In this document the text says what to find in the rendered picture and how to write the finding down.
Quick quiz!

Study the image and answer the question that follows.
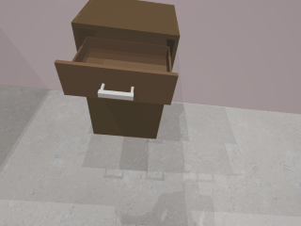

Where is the handle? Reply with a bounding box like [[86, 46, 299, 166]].
[[98, 83, 135, 101]]

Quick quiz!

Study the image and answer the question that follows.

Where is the cabinet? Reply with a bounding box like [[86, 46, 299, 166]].
[[71, 0, 181, 139]]

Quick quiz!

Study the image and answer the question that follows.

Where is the drawer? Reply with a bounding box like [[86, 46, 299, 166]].
[[54, 37, 179, 105]]

